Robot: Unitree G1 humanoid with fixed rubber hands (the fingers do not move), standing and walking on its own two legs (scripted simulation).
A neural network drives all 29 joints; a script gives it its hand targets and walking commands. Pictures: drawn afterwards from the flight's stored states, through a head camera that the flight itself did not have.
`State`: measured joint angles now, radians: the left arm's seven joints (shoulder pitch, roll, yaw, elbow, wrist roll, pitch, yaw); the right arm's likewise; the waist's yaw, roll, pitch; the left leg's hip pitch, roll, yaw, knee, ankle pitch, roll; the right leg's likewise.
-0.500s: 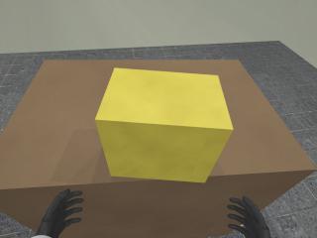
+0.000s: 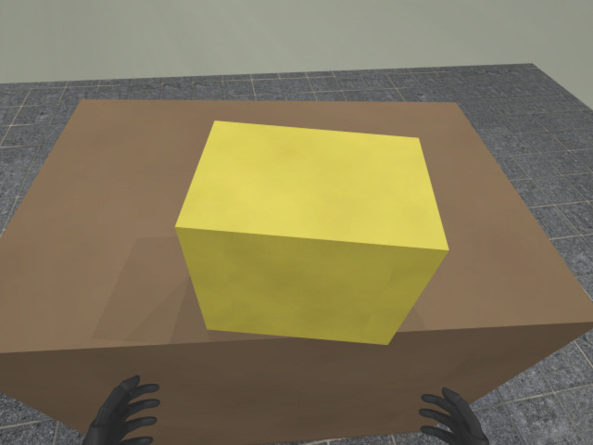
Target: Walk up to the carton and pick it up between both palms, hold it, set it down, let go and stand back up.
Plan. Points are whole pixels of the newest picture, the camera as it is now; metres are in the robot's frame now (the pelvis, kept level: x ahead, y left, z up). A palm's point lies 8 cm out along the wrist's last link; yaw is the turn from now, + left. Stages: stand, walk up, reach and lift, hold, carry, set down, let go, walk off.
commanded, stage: set down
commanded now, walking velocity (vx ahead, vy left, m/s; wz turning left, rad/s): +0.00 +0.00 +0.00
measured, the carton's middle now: (306, 239) +0.36 +0.00 +0.11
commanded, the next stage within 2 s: let go in 1.30 s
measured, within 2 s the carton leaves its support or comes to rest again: neither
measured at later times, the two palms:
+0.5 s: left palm out of the picture +0.14 +0.23 -0.06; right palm out of the picture +0.15 -0.21 -0.07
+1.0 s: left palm out of the picture +0.13 +0.23 -0.11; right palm out of the picture +0.13 -0.22 -0.12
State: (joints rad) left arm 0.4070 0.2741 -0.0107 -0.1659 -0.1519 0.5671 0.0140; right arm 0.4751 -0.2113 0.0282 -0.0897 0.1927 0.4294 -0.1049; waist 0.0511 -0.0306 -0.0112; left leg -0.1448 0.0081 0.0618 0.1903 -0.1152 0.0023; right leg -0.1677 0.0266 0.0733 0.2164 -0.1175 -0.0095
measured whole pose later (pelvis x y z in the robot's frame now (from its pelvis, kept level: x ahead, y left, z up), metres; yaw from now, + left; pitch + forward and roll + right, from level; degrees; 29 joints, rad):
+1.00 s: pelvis -0.01 -0.01 -0.01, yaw +3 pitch +6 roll +0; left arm 0.06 0.20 0.01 0.41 -0.01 0.66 0.00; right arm 0.12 -0.16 0.00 0.60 0.06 0.37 -0.05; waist 0.02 -0.02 0.03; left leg -0.30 0.01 0.01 0.35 -0.16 0.00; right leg -0.29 0.03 0.02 0.34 -0.16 -0.02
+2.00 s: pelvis -0.02 -0.01 -0.01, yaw +4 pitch -1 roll +1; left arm 0.20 0.21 0.00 0.47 0.01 0.21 0.02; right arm 0.17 -0.17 -0.01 0.75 -0.02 -0.13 0.01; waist 0.01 -0.04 -0.01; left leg -0.20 -0.01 0.00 0.40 -0.18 0.00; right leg -0.21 0.01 0.01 0.45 -0.23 -0.01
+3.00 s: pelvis +0.00 +0.02 -0.02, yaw +1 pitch +1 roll +0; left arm 0.40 0.17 0.00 0.93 0.03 -0.03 0.03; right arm 0.34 -0.18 -0.04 1.03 -0.03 -0.01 -0.01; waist 0.00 0.00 -0.04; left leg -0.25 0.00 0.06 0.54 -0.31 0.03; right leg -0.25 0.02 0.07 0.53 -0.30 0.02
